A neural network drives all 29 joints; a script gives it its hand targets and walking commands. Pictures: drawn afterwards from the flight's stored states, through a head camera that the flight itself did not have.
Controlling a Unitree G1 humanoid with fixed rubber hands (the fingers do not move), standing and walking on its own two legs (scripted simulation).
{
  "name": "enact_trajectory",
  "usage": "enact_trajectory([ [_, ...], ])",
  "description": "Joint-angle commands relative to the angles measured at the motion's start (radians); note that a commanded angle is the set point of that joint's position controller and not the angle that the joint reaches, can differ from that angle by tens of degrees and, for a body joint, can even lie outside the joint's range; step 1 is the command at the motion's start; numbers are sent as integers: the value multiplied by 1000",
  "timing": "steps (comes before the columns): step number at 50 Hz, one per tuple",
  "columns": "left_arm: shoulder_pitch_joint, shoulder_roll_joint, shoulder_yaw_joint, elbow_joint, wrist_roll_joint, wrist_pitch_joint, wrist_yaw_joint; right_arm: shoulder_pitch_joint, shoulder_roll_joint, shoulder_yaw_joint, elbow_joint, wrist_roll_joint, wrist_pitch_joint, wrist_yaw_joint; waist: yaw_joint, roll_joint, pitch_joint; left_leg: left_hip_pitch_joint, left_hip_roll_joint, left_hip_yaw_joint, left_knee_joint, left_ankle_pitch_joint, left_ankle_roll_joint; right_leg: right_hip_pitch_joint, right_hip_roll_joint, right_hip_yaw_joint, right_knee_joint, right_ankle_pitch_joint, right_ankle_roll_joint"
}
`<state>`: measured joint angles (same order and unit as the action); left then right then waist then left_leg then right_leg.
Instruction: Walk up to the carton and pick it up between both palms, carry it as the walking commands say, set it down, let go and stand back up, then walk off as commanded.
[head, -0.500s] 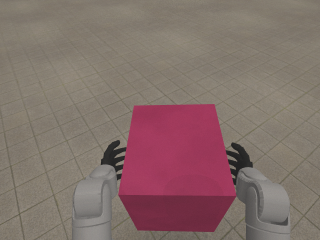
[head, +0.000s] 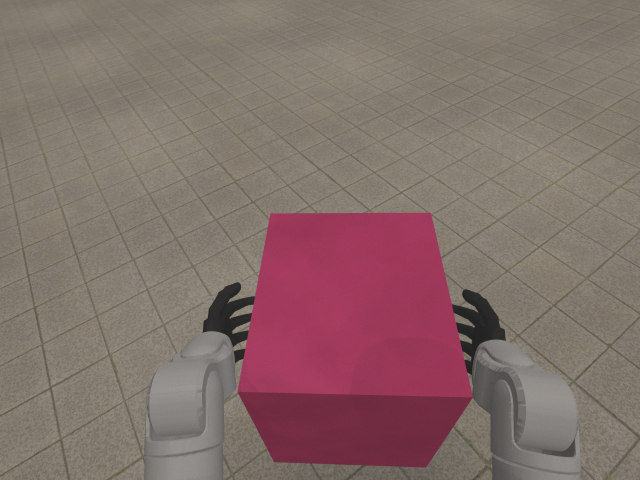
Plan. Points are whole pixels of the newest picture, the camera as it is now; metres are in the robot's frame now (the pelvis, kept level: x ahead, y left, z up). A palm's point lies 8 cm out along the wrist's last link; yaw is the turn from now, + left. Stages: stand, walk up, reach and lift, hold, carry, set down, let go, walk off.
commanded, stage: carry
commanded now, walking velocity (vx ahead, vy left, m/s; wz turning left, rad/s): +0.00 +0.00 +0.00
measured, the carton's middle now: (349, 342) +0.31 -0.01 -0.01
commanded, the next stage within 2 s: none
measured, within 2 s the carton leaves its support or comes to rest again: neither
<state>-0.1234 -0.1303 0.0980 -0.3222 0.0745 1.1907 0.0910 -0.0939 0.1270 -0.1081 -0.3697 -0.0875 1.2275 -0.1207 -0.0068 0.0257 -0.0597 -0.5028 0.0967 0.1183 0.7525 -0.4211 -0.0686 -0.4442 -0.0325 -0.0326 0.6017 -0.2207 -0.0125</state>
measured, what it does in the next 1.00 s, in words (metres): walks backwards: left foot, then left foot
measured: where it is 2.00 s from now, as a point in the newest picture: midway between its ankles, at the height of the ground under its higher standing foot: outside the picture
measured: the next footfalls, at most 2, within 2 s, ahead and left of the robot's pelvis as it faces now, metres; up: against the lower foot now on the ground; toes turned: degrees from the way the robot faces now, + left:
left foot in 0.06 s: +0.05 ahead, +0.11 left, +0.00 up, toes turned +8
left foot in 0.48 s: -0.07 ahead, +0.02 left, +0.00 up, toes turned +10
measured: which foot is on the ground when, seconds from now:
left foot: up 0.00-0.04, down 0.06-0.30, up 0.32-0.46, down 0.48-1.00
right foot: down 0.00-0.54, up 0.56-0.74, down 0.76-1.00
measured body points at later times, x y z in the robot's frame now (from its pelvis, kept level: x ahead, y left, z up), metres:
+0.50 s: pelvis -0.13 -0.05 +0.00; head -0.17 -0.03 +0.45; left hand +0.14 +0.12 +0.07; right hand +0.15 -0.19 +0.07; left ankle -0.11 +0.01 -0.73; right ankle +0.05 -0.12 -0.72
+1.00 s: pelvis -0.22 -0.04 +0.00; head -0.23 -0.03 +0.45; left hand +0.06 +0.11 +0.04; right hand +0.06 -0.20 +0.05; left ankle -0.11 +0.01 -0.73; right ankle -0.21 -0.15 -0.73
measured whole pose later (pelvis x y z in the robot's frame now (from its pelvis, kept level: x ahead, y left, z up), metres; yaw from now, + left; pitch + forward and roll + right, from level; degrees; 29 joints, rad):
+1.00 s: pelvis -0.22 -0.04 +0.00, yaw +1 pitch +1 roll -2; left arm -0.09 -0.13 0.12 -0.11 0.11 0.92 0.06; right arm -0.11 0.13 -0.11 -0.13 -0.11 0.97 -0.10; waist -0.01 -0.01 -0.08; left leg -0.44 0.02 0.18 0.51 -0.10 0.11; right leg -0.31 0.04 -0.05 0.58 -0.30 -0.03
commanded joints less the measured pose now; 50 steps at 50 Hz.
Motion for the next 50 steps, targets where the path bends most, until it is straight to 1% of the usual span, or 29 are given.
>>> enact_trajectory([
  [1,-525,-911,-704,-229,-393,-32,-245,-692,897,797,-249,482,-58,280,2,-181,-441,212,-19,14,-225,181,10,310,-179,127,-112,317,-69],
  [4,-468,-878,-688,-189,-345,-23,-229,-642,886,794,-187,479,-44,292,9,16,-452,339,99,-131,-298,312,55,213,-115,136,-65,228,-37],
  [5,-476,-876,-684,-183,-342,-14,-226,-595,877,758,-124,466,-39,301,17,149,-407,268,134,-174,-336,183,83,173,-64,89,-97,47,-22],
  [7,-511,-878,-700,-175,-344,-8,-230,-563,887,729,-67,451,-51,306,22,204,-357,75,88,-142,-374,-112,84,270,-65,104,-93,-94,-37],
  [10,-593,-860,-696,-170,-334,-7,-234,-553,902,705,-12,429,-45,312,15,-14,-263,121,-57,21,-223,-105,36,105,-146,259,-338,-421,-53],
  [13,-587,-870,-680,-121,-343,-1,-252,-612,897,719,-23,425,-47,302,13,-188,-235,241,-103,36,-11,-71,59,-46,-200,289,-533,-592,-3],
  [17,-578,-899,-673,-52,-369,8,-279,-680,908,743,-88,422,-60,279,6,-270,-242,259,-138,75,-7,-68,90,-5,-158,187,-560,-496,80],
  [19,-501,-857,-553,165,-271,-33,-284,-620,862,626,112,320,-97,274,2,-278,-269,302,-147,98,-104,-57,110,25,-132,138,-528,-449,69],
  [21,-525,-871,-568,123,-282,-74,-278,-634,872,626,94,324,-135,271,-6,-189,-307,348,-121,74,-321,4,126,119,-84,63,-415,-306,87],
  [23,-613,-919,-666,-58,-357,-96,-264,-680,897,688,-40,386,-144,272,-12,96,-359,402,96,-237,-487,-48,178,86,-13,11,-151,-38,93],
  [24,-638,-930,-703,-104,-381,-91,-257,-704,902,696,-81,406,-141,274,-6,179,-303,342,167,-299,-480,-78,192,34,-15,25,-55,-64,37],
  [26,-717,-916,-696,-89,-378,-88,-254,-667,921,638,28,382,-144,282,-22,216,-246,154,256,-305,-556,-189,265,10,5,10,270,-80,31],
  [27,-693,-890,-624,38,-318,-111,-254,-618,890,539,173,310,-167,289,-8,222,-246,44,253,-258,-607,-238,254,57,27,13,445,-81,24],
  [28,-685,-894,-662,-30,-342,-109,-246,-638,893,562,104,343,-159,295,3,211,-235,-2,235,-196,-630,-213,221,77,46,11,525,-89,8],
  [29,-671,-851,-610,30,-296,-128,-240,-573,861,511,213,293,-174,299,9,220,-249,-11,210,-165,-628,-202,196,85,55,-6,556,-89,-1],
  [30,-677,-863,-686,-101,-354,-115,-237,-615,883,605,58,364,-159,295,11,182,-245,-1,191,-142,-615,-165,177,71,57,-13,543,-101,-3],
  [34,-604,-813,-522,122,-263,-167,-260,-601,854,555,215,242,-219,272,14,-29,-261,149,133,-175,-457,-6,195,107,29,14,20,-113,-39],
  [35,-604,-840,-570,29,-313,-172,-259,-664,865,628,75,290,-225,261,22,-62,-317,205,114,-148,-403,35,174,192,39,25,-173,-67,-51],
  [37,-555,-847,-532,96,-284,-209,-261,-689,836,648,29,271,-266,245,6,-253,-398,180,49,-104,-222,204,120,327,-127,263,-267,99,-86],
  [38,-546,-871,-555,92,-294,-224,-262,-683,849,660,4,279,-280,243,1,-290,-396,116,20,-91,-202,142,81,367,-218,350,-247,234,-116],
  [39,-481,-875,-557,130,-282,-228,-268,-633,837,648,20,264,-293,240,-1,-300,-356,80,-7,-74,-192,122,67,384,-255,328,-222,295,-124],
  [41,-558,-862,-629,-106,-364,-263,-250,-752,823,727,-235,367,-310,224,-3,-251,-456,284,12,-37,-321,452,76,299,-106,83,-58,354,-67],
  [43,-489,-839,-551,91,-257,-289,-244,-633,798,604,35,269,-334,241,7,-60,-476,397,54,-62,-252,558,120,212,-69,73,-88,241,-45],
  [44,-477,-848,-588,17,-271,-294,-233,-656,806,657,-58,316,-334,244,9,-50,-450,401,48,-60,-259,437,115,170,-76,95,-134,144,-53],
  [45,-419,-803,-530,136,-198,-303,-228,-524,771,573,135,240,-339,253,9,7,-424,387,35,-47,-277,321,111,127,-87,120,-174,27,-60],
  [47,-479,-801,-630,-64,-245,-313,-213,-530,776,640,16,304,-343,271,7,44,-400,364,56,-92,-360,171,119,107,-67,97,-163,-145,-68],
  [48,-460,-784,-609,0,-210,-309,-210,-483,770,599,127,271,-341,279,9,75,-371,328,71,-127,-406,92,121,112,-48,81,-142,-153,-66],
  [49,-523,-800,-690,-157,-276,-293,-204,-542,793,665,-14,342,-326,280,15,94,-333,273,73,-148,-447,24,110,135,-31,70,-132,-137,-59],
  [50,-505,-783,-657,-69,-240,-281,-204,-479,779,608,112,290,-313,286,16,106,-306,241,81,-148,-472,-28,106,137,-22,62,-125,-142,-59],
])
